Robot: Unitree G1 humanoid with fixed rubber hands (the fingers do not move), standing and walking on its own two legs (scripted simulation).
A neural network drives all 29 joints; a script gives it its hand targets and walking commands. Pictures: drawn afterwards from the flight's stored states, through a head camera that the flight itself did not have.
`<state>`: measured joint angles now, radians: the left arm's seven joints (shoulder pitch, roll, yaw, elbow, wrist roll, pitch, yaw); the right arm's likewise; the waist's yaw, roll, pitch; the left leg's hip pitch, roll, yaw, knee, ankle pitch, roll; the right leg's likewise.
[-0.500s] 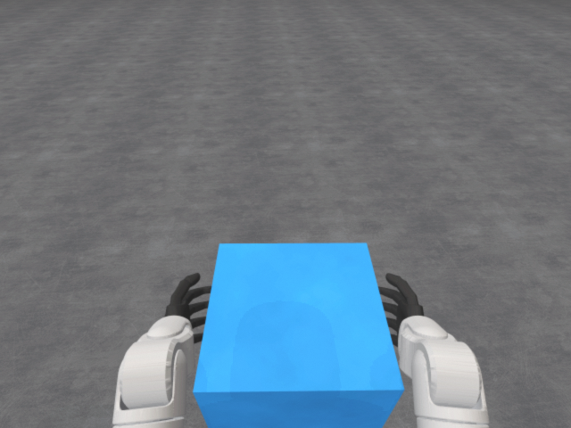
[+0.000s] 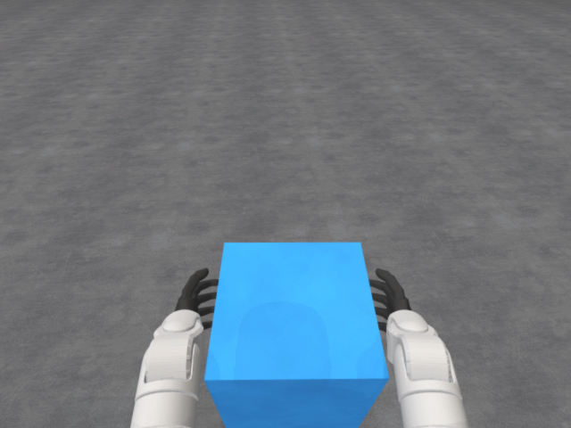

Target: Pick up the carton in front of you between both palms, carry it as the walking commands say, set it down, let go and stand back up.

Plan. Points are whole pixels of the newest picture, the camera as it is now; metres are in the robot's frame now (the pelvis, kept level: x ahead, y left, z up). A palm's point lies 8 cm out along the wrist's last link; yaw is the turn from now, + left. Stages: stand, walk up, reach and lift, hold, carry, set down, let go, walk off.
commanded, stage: carry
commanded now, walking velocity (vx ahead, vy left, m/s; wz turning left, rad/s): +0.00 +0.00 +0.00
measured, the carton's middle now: (292, 340) +0.30 +0.00 -0.04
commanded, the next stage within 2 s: hold in 0.30 s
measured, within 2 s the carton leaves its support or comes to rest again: neither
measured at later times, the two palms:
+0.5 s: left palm (164, 344) +0.25 +0.17 +0.04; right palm (384, 328) +0.27 -0.12 +0.04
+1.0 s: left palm (171, 344) +0.27 +0.18 +0.00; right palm (367, 313) +0.32 -0.12 +0.00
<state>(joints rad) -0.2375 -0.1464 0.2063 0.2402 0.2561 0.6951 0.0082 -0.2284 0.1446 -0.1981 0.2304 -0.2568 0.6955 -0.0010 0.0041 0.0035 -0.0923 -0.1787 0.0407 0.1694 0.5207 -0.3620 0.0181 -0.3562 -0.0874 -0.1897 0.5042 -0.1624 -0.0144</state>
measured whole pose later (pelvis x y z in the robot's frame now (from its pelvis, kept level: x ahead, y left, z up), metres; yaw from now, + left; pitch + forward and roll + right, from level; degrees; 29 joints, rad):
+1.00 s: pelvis -0.04 -0.05 -0.01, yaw +11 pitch -1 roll +0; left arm -0.60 -0.14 0.55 0.65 0.46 0.44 -0.10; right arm -0.57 0.22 -0.50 0.54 -0.42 0.51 -0.01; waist 0.00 0.03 0.11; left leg -0.31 -0.03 -0.12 0.67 -0.34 0.00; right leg -0.39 0.06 0.04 0.61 -0.19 -0.02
